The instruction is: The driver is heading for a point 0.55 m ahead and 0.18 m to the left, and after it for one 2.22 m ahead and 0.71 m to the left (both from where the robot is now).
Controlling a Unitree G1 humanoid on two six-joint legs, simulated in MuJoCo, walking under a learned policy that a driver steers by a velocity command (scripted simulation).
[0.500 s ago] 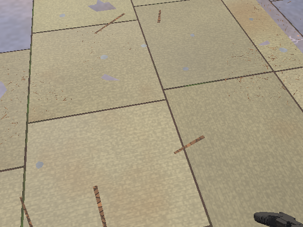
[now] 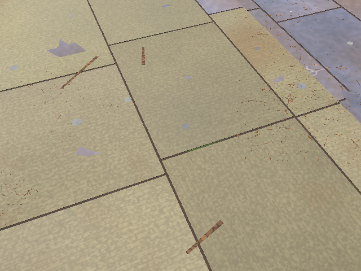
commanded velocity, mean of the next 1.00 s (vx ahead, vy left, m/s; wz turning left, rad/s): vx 0.50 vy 0.00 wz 0.42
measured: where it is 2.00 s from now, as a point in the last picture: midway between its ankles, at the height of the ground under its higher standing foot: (93, 144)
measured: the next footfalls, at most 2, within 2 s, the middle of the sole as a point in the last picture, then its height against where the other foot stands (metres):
right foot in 0.10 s outside the picture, level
left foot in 0.64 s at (140, 267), level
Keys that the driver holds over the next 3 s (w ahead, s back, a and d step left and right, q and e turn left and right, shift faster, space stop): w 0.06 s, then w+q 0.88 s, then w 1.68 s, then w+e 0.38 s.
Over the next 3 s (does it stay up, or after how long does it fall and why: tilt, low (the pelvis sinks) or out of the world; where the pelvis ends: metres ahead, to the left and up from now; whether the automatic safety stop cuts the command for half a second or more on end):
stays up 1.49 0.66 0.01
